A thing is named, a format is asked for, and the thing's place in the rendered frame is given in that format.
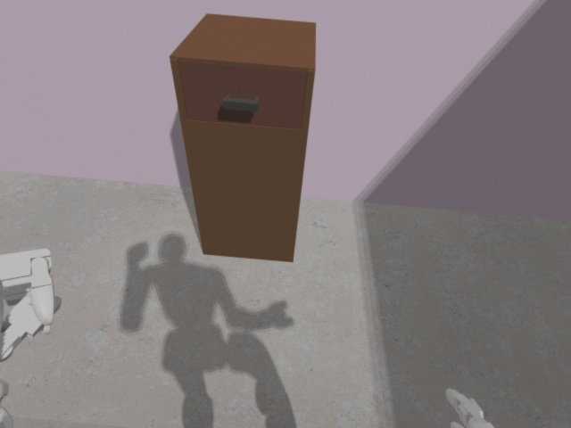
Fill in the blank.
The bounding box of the left robot hand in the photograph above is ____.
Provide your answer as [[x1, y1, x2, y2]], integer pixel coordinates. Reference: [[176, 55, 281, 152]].
[[0, 248, 62, 362]]

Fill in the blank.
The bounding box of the drawer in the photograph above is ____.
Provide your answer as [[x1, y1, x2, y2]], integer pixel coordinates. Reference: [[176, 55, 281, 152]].
[[179, 61, 306, 128]]

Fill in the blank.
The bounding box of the right robot hand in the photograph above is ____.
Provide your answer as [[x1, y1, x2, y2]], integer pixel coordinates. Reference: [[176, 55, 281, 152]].
[[446, 389, 494, 428]]

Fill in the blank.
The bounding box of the handle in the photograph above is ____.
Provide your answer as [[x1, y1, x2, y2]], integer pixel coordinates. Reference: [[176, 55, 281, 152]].
[[222, 94, 259, 111]]

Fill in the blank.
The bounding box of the cabinet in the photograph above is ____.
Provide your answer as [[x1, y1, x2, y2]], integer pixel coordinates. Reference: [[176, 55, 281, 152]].
[[170, 13, 316, 262]]

